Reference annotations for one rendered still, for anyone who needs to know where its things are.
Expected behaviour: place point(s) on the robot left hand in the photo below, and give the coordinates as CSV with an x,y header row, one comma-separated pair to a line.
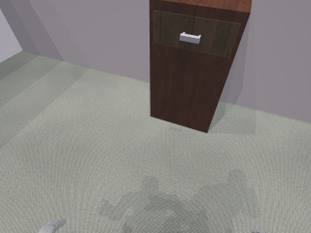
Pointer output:
x,y
53,225

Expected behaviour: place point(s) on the drawer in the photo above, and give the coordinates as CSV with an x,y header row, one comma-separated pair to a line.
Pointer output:
x,y
217,36

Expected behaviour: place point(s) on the cabinet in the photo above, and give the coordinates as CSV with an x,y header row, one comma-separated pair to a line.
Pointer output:
x,y
186,85

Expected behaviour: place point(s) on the handle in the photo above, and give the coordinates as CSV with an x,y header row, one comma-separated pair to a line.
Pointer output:
x,y
189,38

